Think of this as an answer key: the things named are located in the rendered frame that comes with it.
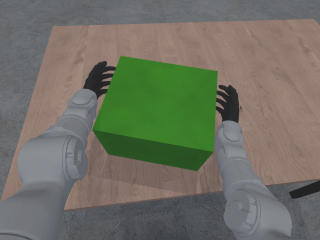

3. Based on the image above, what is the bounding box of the robot left forearm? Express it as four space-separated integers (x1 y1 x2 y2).
17 88 98 182

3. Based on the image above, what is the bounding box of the carton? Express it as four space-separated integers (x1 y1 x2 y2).
92 56 218 171

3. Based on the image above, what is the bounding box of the left robot hand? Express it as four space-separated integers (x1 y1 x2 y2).
83 61 116 99

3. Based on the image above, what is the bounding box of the robot right forearm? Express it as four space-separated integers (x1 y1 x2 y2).
214 120 277 201

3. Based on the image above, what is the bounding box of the table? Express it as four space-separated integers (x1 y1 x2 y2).
0 19 320 212

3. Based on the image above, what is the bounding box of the right robot hand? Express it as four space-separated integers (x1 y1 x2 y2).
216 85 239 123

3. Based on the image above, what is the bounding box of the robot right upper arm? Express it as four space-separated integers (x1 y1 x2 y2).
223 188 311 240

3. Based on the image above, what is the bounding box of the robot left upper arm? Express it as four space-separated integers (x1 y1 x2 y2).
0 135 88 240

